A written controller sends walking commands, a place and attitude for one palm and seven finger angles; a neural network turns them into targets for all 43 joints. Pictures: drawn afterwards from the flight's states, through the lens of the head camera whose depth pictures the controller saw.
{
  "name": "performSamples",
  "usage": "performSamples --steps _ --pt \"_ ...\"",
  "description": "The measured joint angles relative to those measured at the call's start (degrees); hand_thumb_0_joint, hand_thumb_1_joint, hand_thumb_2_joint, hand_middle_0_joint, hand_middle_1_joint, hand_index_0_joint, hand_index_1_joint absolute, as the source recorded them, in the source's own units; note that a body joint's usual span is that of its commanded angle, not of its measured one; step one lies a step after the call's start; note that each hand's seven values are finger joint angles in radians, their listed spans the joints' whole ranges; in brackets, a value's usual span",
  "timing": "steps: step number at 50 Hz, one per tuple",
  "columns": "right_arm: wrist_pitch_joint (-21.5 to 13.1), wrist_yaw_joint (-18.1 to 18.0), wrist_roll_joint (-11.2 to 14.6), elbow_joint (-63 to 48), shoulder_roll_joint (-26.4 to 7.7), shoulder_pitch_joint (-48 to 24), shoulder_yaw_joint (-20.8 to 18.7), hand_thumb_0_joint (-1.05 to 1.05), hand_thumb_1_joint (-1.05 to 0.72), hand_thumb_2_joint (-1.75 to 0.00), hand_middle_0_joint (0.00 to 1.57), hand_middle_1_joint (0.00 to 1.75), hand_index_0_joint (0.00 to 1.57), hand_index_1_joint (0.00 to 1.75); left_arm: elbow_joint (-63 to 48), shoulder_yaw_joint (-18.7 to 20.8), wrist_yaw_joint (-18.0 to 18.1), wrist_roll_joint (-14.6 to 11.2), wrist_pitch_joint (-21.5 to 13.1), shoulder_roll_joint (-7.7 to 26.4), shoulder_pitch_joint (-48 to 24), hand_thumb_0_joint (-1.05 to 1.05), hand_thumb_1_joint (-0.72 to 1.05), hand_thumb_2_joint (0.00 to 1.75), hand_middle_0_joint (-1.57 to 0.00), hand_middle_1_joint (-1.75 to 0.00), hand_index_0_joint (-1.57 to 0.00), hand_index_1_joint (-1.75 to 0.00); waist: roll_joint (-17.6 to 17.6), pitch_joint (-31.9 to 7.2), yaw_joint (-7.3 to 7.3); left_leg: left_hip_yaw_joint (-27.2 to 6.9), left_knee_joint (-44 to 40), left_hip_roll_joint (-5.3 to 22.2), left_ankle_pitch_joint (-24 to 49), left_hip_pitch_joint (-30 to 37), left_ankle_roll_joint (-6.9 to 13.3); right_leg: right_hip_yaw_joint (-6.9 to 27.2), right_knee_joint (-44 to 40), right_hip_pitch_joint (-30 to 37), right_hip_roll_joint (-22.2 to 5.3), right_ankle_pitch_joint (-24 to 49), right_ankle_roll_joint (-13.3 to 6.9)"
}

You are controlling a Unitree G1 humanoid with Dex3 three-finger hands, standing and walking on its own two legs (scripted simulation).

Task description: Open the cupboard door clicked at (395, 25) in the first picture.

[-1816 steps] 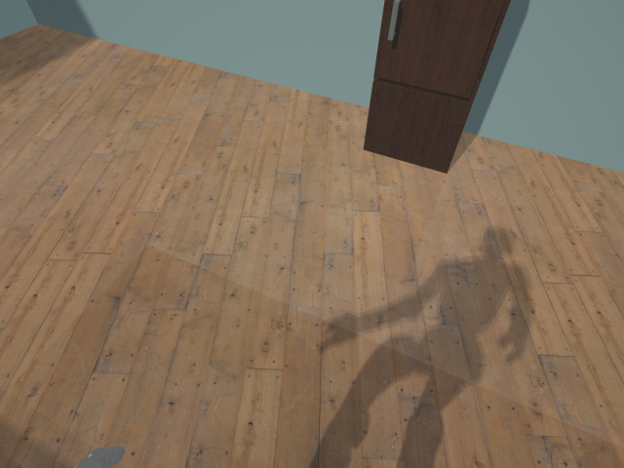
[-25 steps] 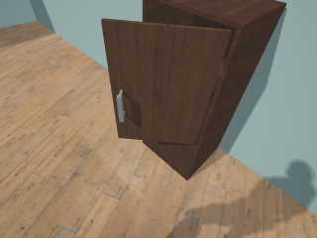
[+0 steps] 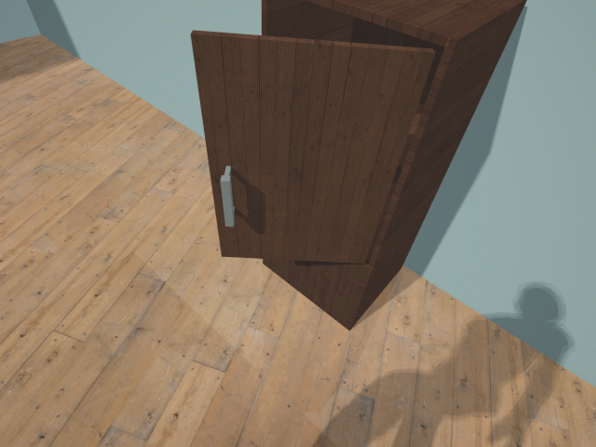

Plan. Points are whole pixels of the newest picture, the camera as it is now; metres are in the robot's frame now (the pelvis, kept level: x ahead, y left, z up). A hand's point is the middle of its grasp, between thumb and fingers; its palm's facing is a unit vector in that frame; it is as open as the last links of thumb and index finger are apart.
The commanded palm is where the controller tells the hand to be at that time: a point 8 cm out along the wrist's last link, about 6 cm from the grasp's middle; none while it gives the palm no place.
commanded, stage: shuffle to correct the standing spot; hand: left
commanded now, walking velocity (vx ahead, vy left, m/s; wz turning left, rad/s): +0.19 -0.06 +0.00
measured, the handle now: (229, 196) +0.64 +0.19 -0.09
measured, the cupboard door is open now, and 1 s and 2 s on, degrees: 40 40 40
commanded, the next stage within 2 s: come to a stop and stand still in 0.68 s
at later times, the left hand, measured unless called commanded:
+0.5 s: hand out of the picture +0.00 +0.16 -0.18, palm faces +0.08 -0.99 -0.12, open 7.4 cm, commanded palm none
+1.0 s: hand (194, 423) +0.20 +0.17 -0.17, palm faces +0.07 -0.97 -0.22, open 7.2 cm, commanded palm none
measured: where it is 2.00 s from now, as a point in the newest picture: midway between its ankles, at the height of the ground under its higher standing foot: outside the picture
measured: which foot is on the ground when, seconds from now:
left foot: down 0.00-0.24, up 0.26-0.50, down 0.52-1.00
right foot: up 0.00-0.22, down 0.24-0.52, up 0.54-0.82, down 0.84-1.00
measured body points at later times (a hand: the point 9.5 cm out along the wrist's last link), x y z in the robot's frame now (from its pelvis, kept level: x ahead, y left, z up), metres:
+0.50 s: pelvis +0.04 +0.01 +0.00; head +0.04 +0.03 +0.45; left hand +0.00 +0.21 -0.17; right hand +0.04 -0.23 -0.15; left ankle +0.09 +0.12 -0.72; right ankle +0.00 -0.12 -0.74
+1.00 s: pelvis +0.14 -0.01 -0.01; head +0.16 -0.01 +0.44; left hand +0.19 +0.22 -0.15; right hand +0.15 -0.23 -0.17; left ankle +0.13 +0.10 -0.73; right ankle +0.16 -0.12 -0.74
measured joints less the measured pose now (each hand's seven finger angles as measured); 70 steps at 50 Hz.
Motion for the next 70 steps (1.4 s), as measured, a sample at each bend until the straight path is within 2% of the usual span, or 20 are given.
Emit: performSamples --steps 6,11,13,15,19,22,25,27,29,33,38,42,43,47,51,53,59,63,67,70 --pt "-0.22 -0.27 -0.45 0.53 1.06 0.38 -0.25 0.01 -0.91 -0.9 0.2 0.3 0.2 0.3 -2.0 0.62 0.43 0.13 0.38 0.51 -2.72 0.02 0.94 0.9 -0.2 -0.3 -0.2 -0.3 1.8 -1.86 -1.42 0.67 -6.95 0.12 3.41 2.48 0.05 -2.78 -12.17 3.61 0.51 -2.99 -0.08" --pt "0.69 -0.15 -0.78 0.77 0.13 -0.24 -0.92 0.01 -0.91 -0.9 0.2 0.3 0.2 0.3 -3.18 1.14 0.23 -0.19 -0.07 0.89 -2.64 0.02 0.93 0.9 -0.2 -0.3 -0.2 -0.3 3.04 -2.85 -2.03 1.07 -7.27 0.37 2.68 2.67 -0.88 -4.05 -28.54 12.97 1.74 -5.08 -1.48" --pt "1.37 -0.02 -0.34 0.79 -0.24 -0.8 -1.22 0.01 -0.91 -0.9 0.2 0.3 0.2 0.3 -3.47 1.28 0.68 -0.07 -0.91 0.84 -2.06 0.02 0.93 0.9 -0.2 -0.3 -0.2 -0.3 2.6 -2.86 -1.19 0.91 -1.1 0.29 -4.68 -0.12 -2.84 -3.46 -34.98 15.87 1.89 -2.72 -2.37" --pt "2.48 0.47 -0.28 0.34 -1.03 -2.05 -1.57 0.01 -0.91 -0.9 0.2 0.3 0.2 0.3 -3.09 1.3 1.25 -0.19 -1.51 0.26 -1.21 0.01 0.92 0.9 -0.2 -0.3 -0.2 -0.3 2.78 -2.35 -0.37 -0.89 11.94 1.05 -11.17 -5.22 -4.2 -3.24 -36.05 15.93 2.36 2.12 -2.41" --pt "2.19 1.5 -0.26 -2.12 -2.77 -3.64 -2.42 0.01 -0.91 -0.9 0.2 0.3 0.2 0.3 -0.6 0.67 1.31 -0.18 -2.54 -0.75 1.01 0.01 0.92 0.9 -0.2 -0.3 -0.2 -0.3 2.76 -1.48 -1.32 -3.12 27.75 3.67 -9.42 -11.47 -5.13 -3.68 -38.8 18.14 2.51 5.15 -0.44" --pt "1.75 1.66 -0.04 -3.57 -3.28 -3.75 -2.86 0.01 -0.91 -0.9 0.2 0.3 0.2 0.3 0.45 0.43 0.85 0.26 -2.63 -0.94 1.36 0.01 0.91 0.9 -0.2 -0.3 -0.2 -0.3 2.06 -0.78 -1.44 -3.2 24.16 5.57 -10.13 -10.61 -5.3 -5.02 -38.0 19.36 1.78 3.5 0.68" --pt "0.88 1.51 -0.16 -4.53 -3.58 -3.49 -2.6 0.01 -0.91 -0.9 0.2 0.3 0.2 0.3 0.5 0.35 0.22 0.24 -2.4 -0.77 1.47 0.01 0.91 0.9 -0.2 -0.3 -0.2 -0.3 1.08 -0.15 -0.7 -2.4 12.93 6.19 -9.12 -5.72 -5.46 -6.01 -32.99 18.73 0.33 -0.48 1.6" --pt "-0.25 1.13 -0.53 -5.23 -4.16 -3.22 -2.29 0.01 -0.91 -0.9 0.2 0.3 0.2 0.3 -0.01 0.2 -0.25 0.02 -1.84 -0.91 1.68 0.01 0.91 0.9 -0.2 -0.3 -0.2 -0.3 1.57 -0.03 -0.52 -3.13 8.41 6.2 -5.43 -4.32 -5.13 -6.01 -24.71 15.36 -0.14 -5.78 1.2" --pt "-0.63 0.65 -0.94 -4.9 -3.24 -4.16 -1.91 0.01 -0.91 -0.9 0.2 0.3 0.2 0.3 -0.25 0.45 -0.77 0.16 -0.72 -0.01 0.54 0.01 0.91 0.9 -0.2 -0.3 -0.2 -0.3 -0.26 0.93 -0.31 -1.93 10.39 5.01 -5.39 -4.66 -4.71 -3.12 -12.2 9.51 -0.76 -9.03 0.21" --pt "-1.22 -0.12 -0.95 -3.98 -1.3 -4.35 -0.88 0.01 -0.91 -0.9 0.2 0.3 0.2 0.3 -1.04 0.98 -1.27 0.28 -0.25 1.7 -2.66 0.01 0.91 0.9 -0.2 -0.3 -0.2 -0.3 -1.49 1.13 -0.36 -0.88 4.48 3.47 -4.81 -1.37 -4.89 -1.43 -0.22 0.17 -1.17 -3.1 0.27" --pt "-1.11 -0.27 -1.01 -2.86 -0.28 -4.29 -0.39 0.01 -0.91 -0.9 0.2 0.3 0.2 0.3 -3.19 1.33 -1.02 -0.02 -0.66 2.78 -6.03 0.01 0.92 0.9 -0.2 -0.3 -0.2 -0.3 0.53 1.37 -0.88 -1.35 -0.98 4.13 -3.46 2.59 -5.66 -2.62 -13.39 0.21 -1.16 -0.53 1.35" --pt "-0.03 -0.16 -0.8 -2.39 -0.36 -4.09 -0.81 0.01 -0.91 -0.9 0.2 0.3 0.2 0.3 -4.66 1.29 -1.12 -0.08 -1.6 3.62 -7.27 0.01 0.92 0.9 -0.2 -0.3 -0.2 -0.3 1.4 1.48 -1.42 -1.82 3.59 4.99 -7.48 2.73 -7.32 -3.16 -28.13 6.53 -0.62 3.98 1.03" --pt "0.32 -0.15 -0.54 -2.23 -0.59 -4.17 -0.8 0.01 -0.91 -0.9 0.2 0.3 0.2 0.3 -4.67 1.27 -0.78 -0.06 -2.12 3.61 -7.56 0.01 0.92 0.9 -0.2 -0.3 -0.2 -0.3 1.51 1.52 -1.11 -1.83 6.46 5.26 -9.84 2.0 -7.32 -2.95 -28.73 6.82 -0.47 6.84 0.68" --pt "2.18 -0.48 0.18 -1.38 -2.69 -6.47 -0.9 0.01 -0.91 -0.9 0.2 0.3 0.2 0.3 -3.56 0.14 0.63 -0.29 -2.65 1.13 -9.1 0.01 0.92 0.9 -0.2 -0.3 -0.2 -0.3 4.47 2.25 -1.3 -4.46 15.41 5.77 -17.97 -0.93 -6.95 -4.88 -27.4 8.6 1.36 3.19 -0.1" --pt "2.29 -0.58 0.62 -2.19 -3.16 -8.55 -1.12 0.01 -0.91 -0.9 0.2 0.3 0.2 0.3 -3.73 0.3 1.57 -0.52 -1.8 1.15 -10.62 0.0 0.94 0.9 -0.2 -0.3 -0.2 -0.3 3.35 3.41 -0.78 -3.5 8.36 4.39 -10.34 0.85 -7.7 -5.14 -27.08 9.8 1.26 2.24 0.02" --pt "2.53 -0.56 0.4 -2.57 -3.0 -9.77 -1.35 0.01 -0.91 -0.9 0.2 0.3 0.2 0.3 -4.04 0.63 1.63 -0.68 -1.01 1.69 -11.29 0.0 0.95 0.9 -0.2 -0.3 -0.2 -0.3 1.67 4.3 -0.1 -2.69 7.36 3.5 -7.74 1.89 -6.08 -4.39 -25.56 9.73 0.43 1.27 0.46" --pt "2.85 -0.39 -0.2 -5.51 -3.49 -12.6 -1.65 0.01 -0.91 -0.9 0.2 0.3 0.2 0.3 -5.37 0.87 1.41 -0.76 0.95 2.86 -12.0 0.0 0.93 0.9 -0.2 -0.3 -0.2 -0.3 0.47 5.59 0.79 -1.69 5.86 2.32 -8.16 2.68 -4.63 -2.11 -20.74 8.54 0.14 -2.79 0.91" --pt "3.36 -0.17 0.04 -6.56 -4.46 -14.56 -1.98 0.01 -0.91 -0.9 0.2 0.3 0.2 0.3 -5.89 0.78 1.34 -0.36 0.25 2.94 -10.91 0.01 0.92 0.9 -0.2 -0.3 -0.2 -0.3 2.11 5.6 1.16 -2.34 8.11 2.9 -8.57 0.92 -5.36 -2.14 -24.47 10.48 1.32 0.0 0.08" --pt "3.75 0.21 0.51 -8.14 -5.34 -15.65 -2.19 0.01 -0.91 -0.9 0.2 0.3 0.2 0.3 -6.12 -0.2 2.15 0.06 -0.52 2.4 -8.84 0.01 0.91 0.9 -0.2 -0.3 -0.2 -0.3 2.9 5.04 1.22 -4.8 16.2 1.92 -16.9 -1.82 -6.6 -2.33 -25.85 10.2 1.42 0.77 -0.27" --pt "3.08 0.81 1.13 -10.77 -5.74 -15.14 -1.73 0.01 -0.91 -0.9 0.2 0.3 0.2 0.3 -7.5 -0.98 2.59 -0.05 -1.26 2.59 -5.96 0.01 0.91 0.9 -0.2 -0.3 -0.2 -0.3 2.58 3.72 1.2 -5.33 12.64 0.95 -13.73 0.01 -6.04 -1.53 -25.74 10.1 1.1 1.48 0.29"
